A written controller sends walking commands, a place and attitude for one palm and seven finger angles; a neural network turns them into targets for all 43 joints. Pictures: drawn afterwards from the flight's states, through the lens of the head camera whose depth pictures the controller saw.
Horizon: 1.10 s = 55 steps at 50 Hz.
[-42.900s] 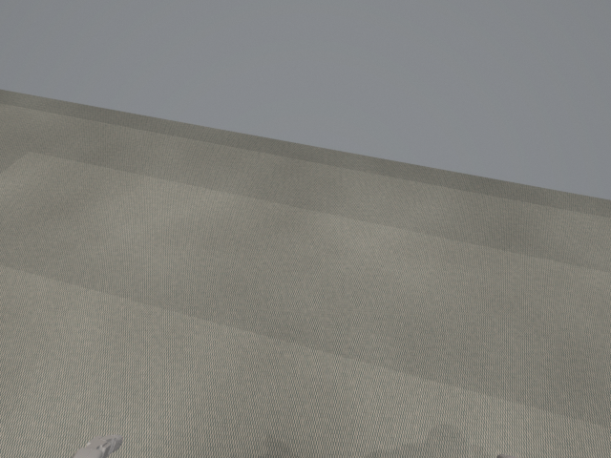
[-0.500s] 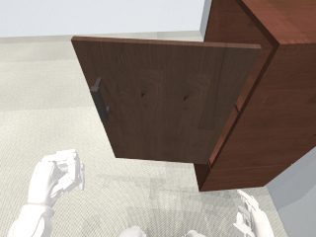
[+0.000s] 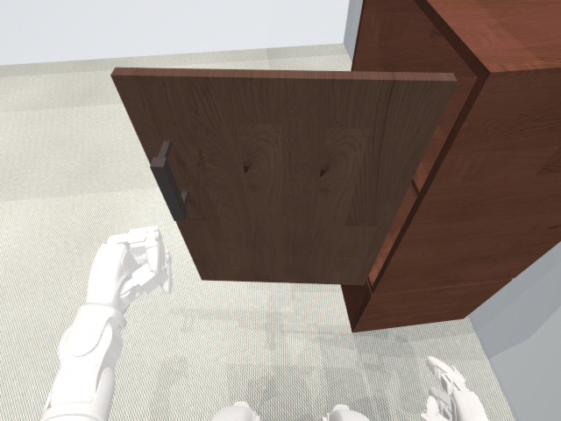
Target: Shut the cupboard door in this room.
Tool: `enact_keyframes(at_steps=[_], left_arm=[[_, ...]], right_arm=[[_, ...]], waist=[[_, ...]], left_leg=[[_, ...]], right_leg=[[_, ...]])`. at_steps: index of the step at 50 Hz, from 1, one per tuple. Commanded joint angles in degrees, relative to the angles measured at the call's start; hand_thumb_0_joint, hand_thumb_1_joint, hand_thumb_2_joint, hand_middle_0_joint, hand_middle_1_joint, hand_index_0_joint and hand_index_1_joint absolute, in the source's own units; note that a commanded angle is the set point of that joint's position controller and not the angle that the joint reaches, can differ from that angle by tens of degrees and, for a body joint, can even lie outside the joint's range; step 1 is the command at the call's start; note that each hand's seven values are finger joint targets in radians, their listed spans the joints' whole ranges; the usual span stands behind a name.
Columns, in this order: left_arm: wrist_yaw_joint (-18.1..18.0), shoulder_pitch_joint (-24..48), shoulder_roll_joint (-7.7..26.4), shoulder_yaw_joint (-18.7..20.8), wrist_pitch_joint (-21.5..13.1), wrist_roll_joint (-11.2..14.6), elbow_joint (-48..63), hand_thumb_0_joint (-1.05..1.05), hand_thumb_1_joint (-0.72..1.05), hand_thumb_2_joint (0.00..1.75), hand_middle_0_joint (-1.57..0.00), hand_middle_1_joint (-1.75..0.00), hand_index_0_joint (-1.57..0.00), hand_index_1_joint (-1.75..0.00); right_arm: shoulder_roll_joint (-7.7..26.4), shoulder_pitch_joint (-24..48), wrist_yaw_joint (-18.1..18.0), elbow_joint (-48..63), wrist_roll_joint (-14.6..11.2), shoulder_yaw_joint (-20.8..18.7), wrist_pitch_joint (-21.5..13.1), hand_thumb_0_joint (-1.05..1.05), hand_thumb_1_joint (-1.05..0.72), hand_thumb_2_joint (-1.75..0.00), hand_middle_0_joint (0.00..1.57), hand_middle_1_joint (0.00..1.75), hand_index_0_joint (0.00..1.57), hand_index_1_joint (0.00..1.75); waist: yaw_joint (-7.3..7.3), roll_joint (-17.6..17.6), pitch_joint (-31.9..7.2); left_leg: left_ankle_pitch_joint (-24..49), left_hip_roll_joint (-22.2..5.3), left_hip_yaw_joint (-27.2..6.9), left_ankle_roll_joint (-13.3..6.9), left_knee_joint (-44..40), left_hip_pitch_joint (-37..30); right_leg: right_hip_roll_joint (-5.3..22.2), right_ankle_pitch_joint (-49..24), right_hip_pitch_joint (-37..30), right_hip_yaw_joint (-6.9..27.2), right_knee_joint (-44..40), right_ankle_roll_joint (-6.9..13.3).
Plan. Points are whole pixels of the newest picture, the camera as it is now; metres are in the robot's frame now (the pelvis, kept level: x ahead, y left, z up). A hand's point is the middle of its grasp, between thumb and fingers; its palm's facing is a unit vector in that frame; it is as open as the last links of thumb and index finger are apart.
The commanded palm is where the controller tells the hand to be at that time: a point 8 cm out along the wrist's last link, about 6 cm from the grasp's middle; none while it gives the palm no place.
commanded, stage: bring the fist close to the handle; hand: left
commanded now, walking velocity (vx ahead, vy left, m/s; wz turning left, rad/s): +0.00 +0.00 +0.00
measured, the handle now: (173, 182) +0.45 +0.20 +0.06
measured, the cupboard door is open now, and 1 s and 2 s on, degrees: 81 81 68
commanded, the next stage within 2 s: push the door shut along its arc in 0.76 s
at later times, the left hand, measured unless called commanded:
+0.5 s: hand (186, 223) +0.37 +0.16 +0.07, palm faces +0.00 -1.00 -0.02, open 3.1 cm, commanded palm +0.34 +0.21 +0.07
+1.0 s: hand (184, 231) +0.36 +0.16 +0.06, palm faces -0.02 -1.00 -0.03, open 3.1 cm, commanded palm +0.35 +0.21 +0.07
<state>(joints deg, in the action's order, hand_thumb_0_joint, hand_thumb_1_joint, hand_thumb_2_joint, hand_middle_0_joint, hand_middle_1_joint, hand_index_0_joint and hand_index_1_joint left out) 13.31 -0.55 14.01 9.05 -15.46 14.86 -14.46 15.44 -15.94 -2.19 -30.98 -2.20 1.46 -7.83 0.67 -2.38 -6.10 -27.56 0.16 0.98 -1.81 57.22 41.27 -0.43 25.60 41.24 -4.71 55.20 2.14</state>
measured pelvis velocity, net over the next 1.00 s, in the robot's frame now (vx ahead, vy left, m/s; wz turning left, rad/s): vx -0.01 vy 0.00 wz -0.01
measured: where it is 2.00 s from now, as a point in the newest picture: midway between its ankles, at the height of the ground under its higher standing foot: outside the picture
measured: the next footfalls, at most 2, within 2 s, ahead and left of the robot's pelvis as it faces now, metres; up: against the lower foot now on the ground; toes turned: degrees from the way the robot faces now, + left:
none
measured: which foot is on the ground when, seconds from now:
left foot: down 0.00-1.00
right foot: down 0.00-1.00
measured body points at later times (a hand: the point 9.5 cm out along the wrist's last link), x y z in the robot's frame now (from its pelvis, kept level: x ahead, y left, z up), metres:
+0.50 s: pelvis +0.00 +0.01 +0.00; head +0.06 +0.00 +0.45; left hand +0.36 +0.21 +0.07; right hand +0.12 -0.24 -0.10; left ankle +0.01 +0.10 -0.68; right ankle +0.02 -0.10 -0.68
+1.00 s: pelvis -0.01 +0.00 +0.00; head +0.05 -0.01 +0.45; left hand +0.36 +0.21 +0.07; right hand +0.13 -0.25 -0.10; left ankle +0.01 +0.10 -0.68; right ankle +0.02 -0.10 -0.68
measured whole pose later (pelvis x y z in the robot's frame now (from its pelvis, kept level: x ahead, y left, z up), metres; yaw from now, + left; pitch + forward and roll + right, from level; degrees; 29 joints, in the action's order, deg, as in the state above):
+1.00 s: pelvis -0.01 +0.00 +0.00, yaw -1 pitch +12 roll +0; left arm 10.4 17.1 13.7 9.6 -20.6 11.5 -33.9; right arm 15.0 -15.1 -1.7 -33.7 -2.2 1.1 -4.0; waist 1.5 -1.8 -5.8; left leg -25.8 0.1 1.8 -1.6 54.9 41.1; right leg -0.5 24.0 41.8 -3.9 53.8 2.3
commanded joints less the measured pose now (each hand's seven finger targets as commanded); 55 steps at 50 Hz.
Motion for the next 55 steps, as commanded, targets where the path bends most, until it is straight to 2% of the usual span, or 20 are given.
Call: enact_keyframes(at_steps=[1,3,4,8,12,13,15,18,20,21,25,29,31,34,39,42,43,47,50,55], left_arm=[[-1.98,18.86,8.85,4.89,-6.18,0.83,14.19,0.00,0.90,0.90,-1.30,-1.50,-1.30,-1.50],[-3.37,19.87,8.12,4.66,-7.80,0.25,12.70,0.00,0.90,0.90,-1.30,-1.50,-1.30,-1.50],[-3.75,21.15,7.27,3.52,-8.50,-0.43,12.53,0.00,0.90,0.90,-1.30,-1.50,-1.30,-1.50],[-4.36,23.67,4.85,0.03,-6.72,-2.72,4.67,0.00,0.90,0.90,-1.30,-1.50,-1.30,-1.50],[-4.16,25.13,5.84,1.19,-4.21,-2.89,1.55,0.00,0.90,0.90,-1.30,-1.50,-1.30,-1.50],[-4.20,28.13,4.91,0.30,-4.27,-2.61,2.20,0.00,0.90,0.90,-1.30,-1.50,-1.30,-1.50],[-5.02,29.99,6.82,2.36,-4.69,-2.39,1.58,0.00,0.90,0.90,-1.30,-1.50,-1.30,-1.50],[-6.63,36.33,5.28,1.34,-7.05,-2.94,0.75,0.00,0.90,0.90,-1.30,-1.50,-1.30,-1.50],[-7.42,33.80,8.18,4.01,-8.12,-3.59,-1.55,0.00,0.90,0.90,-1.30,-1.50,-1.30,-1.50],[-7.30,32.33,6.49,2.87,-8.26,-3.74,-2.48,0.00,0.90,0.90,-1.30,-1.50,-1.30,-1.50],[-6.18,28.49,7.91,3.97,-7.60,-4.37,-6.53,0.00,0.90,0.90,-1.30,-1.50,-1.30,-1.50],[-4.88,30.78,6.51,2.75,-7.71,-2.89,-3.24,0.00,0.90,0.90,-1.30,-1.50,-1.30,-1.50],[-4.96,33.58,7.01,3.05,-8.60,-2.30,-2.09,0.00,0.90,0.90,-1.30,-1.50,-1.30,-1.50],[-5.27,36.89,7.11,2.81,-10.64,-2.49,-1.35,0.00,0.90,0.90,-1.30,-1.50,-1.30,-1.50],[-4.80,33.74,6.99,2.47,-10.78,-3.22,-4.83,0.00,0.90,0.90,-1.30,-1.50,-1.30,-1.50],[-4.22,30.49,9.06,4.58,-9.32,-2.90,-5.83,0.00,0.90,0.90,-1.30,-1.50,-1.30,-1.50],[-3.99,30.04,8.07,3.91,-8.90,-2.62,-5.28,0.00,0.90,0.90,-1.30,-1.50,-1.30,-1.50],[-3.02,37.16,8.92,3.34,-8.78,-2.50,-6.37,0.00,0.90,0.90,-1.30,-1.50,-1.30,-1.50],[-2.10,44.65,12.66,5.27,-10.13,-2.47,-9.39,0.00,0.90,0.90,-1.30,-1.50,-1.30,-1.50],[1.63,49.68,15.24,6.42,-11.04,-2.20,-16.39,0.00,0.90,0.90,-1.30,-1.50,-1.30,-1.50]], right_arm=[[6.84,2.15,-1.00,7.43,0.27,-3.10,-2.82,0.00,-0.90,-0.90,0.20,0.30,0.20,0.30],[6.48,2.25,-0.79,6.66,0.47,-2.95,-2.97,0.00,-0.90,-0.90,0.20,0.30,0.20,0.30],[6.47,2.42,-0.66,6.37,0.55,-2.96,-2.99,0.00,-0.90,-0.90,0.20,0.30,0.20,0.30],[6.84,1.51,-0.09,5.23,0.46,-3.00,-1.98,0.00,-0.90,-0.90,0.20,0.30,0.20,0.30],[7.15,0.60,-0.04,5.84,0.15,-3.30,-0.60,0.00,-0.90,-0.90,0.20,0.30,0.20,0.30],[6.96,0.56,-0.03,5.66,0.12,-3.32,-0.53,0.00,-0.90,-0.90,0.20,0.30,0.20,0.30],[7.18,0.18,-0.23,5.47,0.26,-3.30,-0.27,0.00,-0.90,-0.90,0.20,0.30,0.20,0.30],[6.61,0.18,-0.13,4.45,0.49,-3.25,-0.29,0.00,-0.90,-0.90,0.20,0.30,0.20,0.30],[7.06,-0.17,0.07,4.25,0.73,-3.38,-0.02,0.00,-0.90,-0.90,0.20,0.30,0.20,0.30],[6.72,0.01,0.33,4.50,0.81,-3.27,0.20,0.00,-0.90,-0.90,0.20,0.30,0.20,0.30],[7.13,-0.64,0.84,4.82,0.65,-3.57,1.33,0.00,-0.90,-0.90,0.20,0.30,0.20,0.30],[6.84,-0.41,0.78,5.45,0.21,-3.61,1.94,0.00,-0.90,-0.90,0.20,0.30,0.20,0.30],[6.89,-0.32,0.43,5.03,0.21,-3.66,1.70,0.00,-0.90,-0.90,0.20,0.30,0.20,0.30],[6.88,-0.21,0.13,4.08,0.35,-3.77,1.16,0.00,-0.90,-0.90,0.20,0.30,0.20,0.30],[6.90,-0.21,0.22,3.40,0.44,-3.75,1.05,0.00,-0.90,-0.90,0.20,0.30,0.20,0.30],[7.04,-0.41,0.34,3.88,0.26,-3.82,1.52,0.00,-0.90,-0.90,0.20,0.30,0.20,0.30],[6.91,0.02,0.37,4.55,0.20,-3.72,1.68,0.00,-0.90,-0.90,0.20,0.30,0.20,0.30],[6.95,-0.04,-0.09,3.99,0.04,-3.36,1.95,0.00,-0.90,-0.90,0.20,0.30,0.20,0.30],[7.37,-0.02,-0.81,2.95,0.11,-3.11,1.82,0.00,-0.90,-0.90,0.20,0.30,0.20,0.30],[7.56,-0.75,-1.07,1.63,0.14,-2.93,1.60,0.00,-0.90,-0.90,0.20,0.30,0.20,0.30]], waist=[[0.53,1.40,-16.14],[0.28,1.57,-16.26],[0.49,-0.31,-16.78],[1.45,-0.49,-13.96],[0.90,0.93,-16.46],[1.38,1.03,-17.42],[1.10,2.01,-18.01],[1.82,1.12,-17.87],[0.79,2.04,-18.47],[0.64,1.21,-18.49],[-0.03,1.95,-17.90],[0.67,1.26,-17.71],[1.31,2.85,-17.50],[2.04,2.24,-17.81],[1.45,0.33,-17.83],[0.23,2.23,-18.61],[0.34,1.77,-18.21],[2.31,3.49,-15.77],[3.39,5.12,-13.91],[3.15,1.17,-19.04]], left_leg=[[15.37,-0.13,-3.25,0.67,-8.46,-6.30],[15.66,-0.15,-3.51,0.83,-8.56,-6.35],[15.86,-0.18,-3.46,0.95,-8.46,-6.99],[13.38,-0.36,-3.90,1.08,-9.18,-6.54],[15.15,-0.23,-3.39,1.03,-9.74,-7.11],[15.71,-0.28,-3.50,1.09,-9.71,-8.04],[17.22,-0.52,-3.68,1.13,-9.51,-8.36],[17.27,-0.69,-3.73,1.28,-9.18,-8.99],[17.05,-0.56,-3.50,1.23,-9.14,-8.01],[17.23,-0.37,-3.11,1.12,-9.30,-7.91],[16.68,-0.16,-2.37,0.96,-9.81,-6.16],[16.98,-0.13,-1.80,0.80,-10.35,-6.99],[16.18,-0.25,-2.07,0.65,-10.07,-6.85],[14.73,-0.31,-2.18,0.49,-9.49,-7.18],[14.54,-0.06,-2.08,0.58,-9.51,-7.07],[15.45,0.06,-1.90,0.58,-10.04,-6.23],[15.35,0.23,-1.44,0.50,-10.23,-6.13],[13.37,0.11,-1.61,0.20,-9.68,-4.83],[9.60,0.13,-1.78,-0.08,-8.80,-2.55],[10.74,0.40,-1.92,0.04,-7.09,-2.50]], right_leg=[[0.06,-15.23,-11.04,3.83,-6.47,-0.59],[0.00,-15.31,-10.59,3.49,-5.77,-0.43],[0.03,-15.21,-9.66,3.35,-5.29,-0.38],[-0.03,-12.50,-6.35,2.65,-5.80,-0.33],[0.12,-14.76,-9.09,2.89,-6.70,-0.35],[0.13,-15.31,-9.11,2.74,-6.67,-0.43],[-0.14,-16.39,-9.46,2.69,-6.46,-0.38],[-0.09,-16.30,-7.91,2.67,-5.95,-0.44],[-0.18,-16.17,-9.05,2.99,-5.90,-0.31],[-0.04,-16.81,-9.50,3.06,-5.99,-0.31],[-0.13,-17.10,-10.99,3.39,-6.63,-0.29],[-0.04,-18.26,-12.10,3.81,-7.66,-0.44],[-0.06,-17.58,-11.94,3.97,-7.87,-0.58],[-0.03,-16.23,-10.66,4.20,-7.62,-0.66],[0.12,-16.04,-10.11,4.26,-7.45,-0.55],[0.21,-17.36,-12.79,4.47,-7.74,-0.54],[0.30,-17.61,-13.13,4.60,-8.16,-0.68],[0.41,-16.29,-11.68,5.08,-8.67,-1.03],[0.64,-11.81,-10.55,6.35,-9.41,-1.19],[0.80,-13.19,-11.32,7.12,-7.82,-0.77]])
